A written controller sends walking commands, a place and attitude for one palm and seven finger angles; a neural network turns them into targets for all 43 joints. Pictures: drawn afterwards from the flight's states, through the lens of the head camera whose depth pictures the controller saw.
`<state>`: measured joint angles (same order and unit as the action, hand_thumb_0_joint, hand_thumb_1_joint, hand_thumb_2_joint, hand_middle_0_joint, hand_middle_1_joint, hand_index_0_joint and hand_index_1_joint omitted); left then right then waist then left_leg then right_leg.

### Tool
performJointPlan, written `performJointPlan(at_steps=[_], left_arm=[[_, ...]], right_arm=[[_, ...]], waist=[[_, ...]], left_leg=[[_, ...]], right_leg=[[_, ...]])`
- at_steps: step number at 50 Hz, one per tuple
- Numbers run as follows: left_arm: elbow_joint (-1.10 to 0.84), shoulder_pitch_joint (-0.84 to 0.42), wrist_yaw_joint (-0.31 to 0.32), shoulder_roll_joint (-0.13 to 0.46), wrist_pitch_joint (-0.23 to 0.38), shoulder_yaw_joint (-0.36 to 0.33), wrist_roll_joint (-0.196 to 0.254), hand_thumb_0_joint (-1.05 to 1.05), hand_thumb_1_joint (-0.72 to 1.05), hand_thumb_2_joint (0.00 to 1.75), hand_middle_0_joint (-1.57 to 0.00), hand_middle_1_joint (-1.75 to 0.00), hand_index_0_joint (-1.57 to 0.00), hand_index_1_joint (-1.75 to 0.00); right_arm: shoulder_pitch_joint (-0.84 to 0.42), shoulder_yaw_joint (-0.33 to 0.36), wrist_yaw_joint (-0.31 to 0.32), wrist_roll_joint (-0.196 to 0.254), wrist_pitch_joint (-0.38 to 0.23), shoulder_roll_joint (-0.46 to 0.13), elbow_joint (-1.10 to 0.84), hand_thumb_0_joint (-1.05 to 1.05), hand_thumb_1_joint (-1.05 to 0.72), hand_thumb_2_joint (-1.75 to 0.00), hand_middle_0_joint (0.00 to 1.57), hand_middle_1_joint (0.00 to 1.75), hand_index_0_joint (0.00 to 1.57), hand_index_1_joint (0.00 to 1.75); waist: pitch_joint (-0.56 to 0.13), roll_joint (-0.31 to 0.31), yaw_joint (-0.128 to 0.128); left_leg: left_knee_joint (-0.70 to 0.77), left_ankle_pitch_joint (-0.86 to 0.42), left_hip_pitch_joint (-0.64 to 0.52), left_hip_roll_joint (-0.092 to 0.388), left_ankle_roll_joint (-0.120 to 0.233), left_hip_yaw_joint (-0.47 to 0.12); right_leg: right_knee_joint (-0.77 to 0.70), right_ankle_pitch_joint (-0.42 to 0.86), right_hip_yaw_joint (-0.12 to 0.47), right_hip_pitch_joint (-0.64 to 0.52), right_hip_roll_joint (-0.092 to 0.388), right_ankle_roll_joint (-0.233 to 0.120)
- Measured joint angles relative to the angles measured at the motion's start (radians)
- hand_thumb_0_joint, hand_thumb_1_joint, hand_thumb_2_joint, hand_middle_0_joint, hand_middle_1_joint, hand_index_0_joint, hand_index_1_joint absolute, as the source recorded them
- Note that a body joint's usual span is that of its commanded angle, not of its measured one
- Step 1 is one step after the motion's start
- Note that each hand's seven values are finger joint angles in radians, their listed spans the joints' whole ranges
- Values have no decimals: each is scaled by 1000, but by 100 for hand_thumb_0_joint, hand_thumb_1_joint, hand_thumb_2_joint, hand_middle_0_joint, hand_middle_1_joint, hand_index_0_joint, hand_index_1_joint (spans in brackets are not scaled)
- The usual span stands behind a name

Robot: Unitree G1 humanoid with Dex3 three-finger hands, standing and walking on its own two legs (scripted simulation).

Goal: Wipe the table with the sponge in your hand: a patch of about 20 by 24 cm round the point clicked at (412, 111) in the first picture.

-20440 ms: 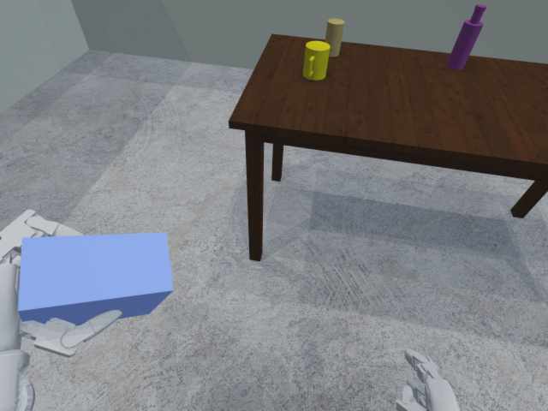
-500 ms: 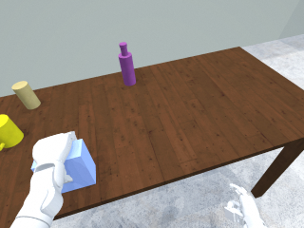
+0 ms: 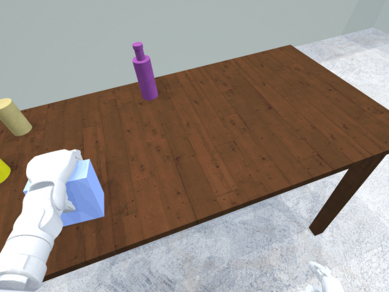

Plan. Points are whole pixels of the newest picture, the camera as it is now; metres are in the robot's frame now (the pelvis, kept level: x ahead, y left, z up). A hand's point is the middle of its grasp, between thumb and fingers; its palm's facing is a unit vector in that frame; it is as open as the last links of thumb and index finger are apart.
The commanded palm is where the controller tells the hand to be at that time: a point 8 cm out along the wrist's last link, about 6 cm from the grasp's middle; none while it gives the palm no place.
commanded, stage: wipe forward along the first lane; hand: left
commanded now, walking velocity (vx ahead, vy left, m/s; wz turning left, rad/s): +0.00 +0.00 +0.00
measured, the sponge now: (73, 200) +0.29 +0.33 +0.00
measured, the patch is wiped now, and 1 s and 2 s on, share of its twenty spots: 0.15 0.40 0.40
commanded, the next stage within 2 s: slide across to the middle lane in 0.84 s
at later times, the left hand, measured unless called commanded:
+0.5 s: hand (64, 165) +0.35 +0.36 +0.06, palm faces -0.15 +0.01 -0.99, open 10.4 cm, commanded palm +0.35 +0.36 +0.09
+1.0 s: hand (61, 150) +0.40 +0.39 +0.06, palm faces -0.17 +0.01 -0.99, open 10.4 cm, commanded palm +0.39 +0.38 +0.10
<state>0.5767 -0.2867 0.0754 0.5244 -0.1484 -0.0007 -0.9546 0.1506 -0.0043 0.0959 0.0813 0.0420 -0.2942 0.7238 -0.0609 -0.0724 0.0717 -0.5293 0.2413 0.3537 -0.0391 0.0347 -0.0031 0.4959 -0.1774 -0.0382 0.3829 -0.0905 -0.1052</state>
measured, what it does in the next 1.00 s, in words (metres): stands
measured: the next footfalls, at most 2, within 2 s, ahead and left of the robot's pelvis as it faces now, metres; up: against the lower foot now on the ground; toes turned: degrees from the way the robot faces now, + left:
none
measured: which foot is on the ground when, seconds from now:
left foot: down 0.00-1.00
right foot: down 0.00-1.00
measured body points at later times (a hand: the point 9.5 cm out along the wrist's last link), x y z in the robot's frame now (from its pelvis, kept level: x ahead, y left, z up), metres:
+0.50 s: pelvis -0.01 -0.01 -0.01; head +0.03 -0.04 +0.44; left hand +0.36 +0.35 +0.11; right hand +0.10 -0.29 -0.14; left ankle +0.02 +0.10 -0.73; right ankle +0.05 -0.05 -0.73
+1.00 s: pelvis +0.00 +0.02 -0.01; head +0.06 +0.01 +0.43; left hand +0.40 +0.39 +0.11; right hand +0.08 -0.27 -0.14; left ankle +0.02 +0.10 -0.73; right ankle +0.05 -0.05 -0.73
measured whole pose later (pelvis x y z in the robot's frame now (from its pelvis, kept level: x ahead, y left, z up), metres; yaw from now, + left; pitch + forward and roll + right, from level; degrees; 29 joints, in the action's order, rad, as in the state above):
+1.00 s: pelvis +0.00 +0.02 -0.01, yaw -3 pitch +12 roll -1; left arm 1.06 -0.65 0.12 0.74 -0.01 -0.10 -1.02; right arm 0.26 0.00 0.08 0.10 0.05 -0.31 0.72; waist -0.10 -0.05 -0.03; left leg -0.66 0.28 0.58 -0.06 0.05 -0.05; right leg 0.55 -0.18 -0.01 0.59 -0.12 -0.09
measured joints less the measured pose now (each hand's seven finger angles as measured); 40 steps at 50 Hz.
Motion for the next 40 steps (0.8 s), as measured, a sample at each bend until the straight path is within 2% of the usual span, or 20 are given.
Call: performJointPlan(at_steps=[5, 13, 25, 33, 40], left_arm=[[78, -42, 18, 31, 42, -30, -1, 0, -57, 103, -72, -129, -77, -129], [209, -120, 42, 87, 73, -62, -4, 0, -57, 103, -73, -129, -77, -129], [330, -190, 44, 149, 119, -107, -11, 0, -57, 103, -73, -129, -77, -129], [383, -235, 64, 168, 127, -118, -17, 0, -58, 103, -73, -129, -77, -129], [445, -299, 54, 196, 126, -124, -37, 1, -58, 103, -73, -129, -77, -129]], right_arm=[[24, 8, -1, 5, -1, -6, -1, 1, -91, -90, 20, 30, 20, 30], [49, 11, -3, 14, -4, -10, 4, 1, -91, -90, 20, 30, 20, 30], [80, 15, -11, 21, -7, -22, 3, 1, -91, -90, 20, 30, 20, 29], [87, 10, -18, 24, -2, -20, 5, 1, -91, -90, 20, 30, 20, 29], [85, -1, -19, 26, 2, -17, -4, 1, -91, -90, 20, 30, 20, 30]], waist=[[-4, 0, -12], [-11, 5, -33], [-25, 5, -62], [-35, 10, -72], [-38, 19, -89]], left_leg=[[-30, 10, 38, -2, 1, -12], [-76, 29, 96, -11, 7, -39], [-124, 48, 166, -11, 6, -47], [-138, 51, 197, -11, 5, -47], [-144, 49, 219, -10, 3, -48]], right_leg=[[22, -2, 5, 38, -10, -5], [50, -2, 16, 93, -29, -13], [81, -6, 24, 161, -45, -16], [88, -7, 23, 188, -45, -11], [81, -2, 22, 203, -46, -3]])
